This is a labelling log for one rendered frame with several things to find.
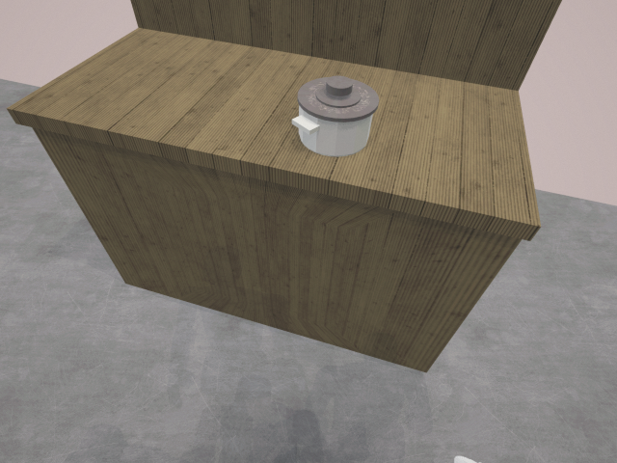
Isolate knob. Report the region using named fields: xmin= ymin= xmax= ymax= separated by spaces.
xmin=326 ymin=76 xmax=353 ymax=96

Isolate table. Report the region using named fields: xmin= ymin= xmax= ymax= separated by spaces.
xmin=7 ymin=0 xmax=562 ymax=373

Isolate lid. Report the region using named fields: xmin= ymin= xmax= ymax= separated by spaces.
xmin=297 ymin=77 xmax=379 ymax=123

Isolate pot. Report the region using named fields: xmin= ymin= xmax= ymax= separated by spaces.
xmin=292 ymin=105 xmax=373 ymax=157

